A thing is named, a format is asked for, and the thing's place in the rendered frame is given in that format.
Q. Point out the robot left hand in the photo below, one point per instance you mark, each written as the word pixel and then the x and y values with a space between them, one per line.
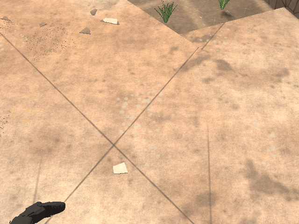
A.
pixel 37 211

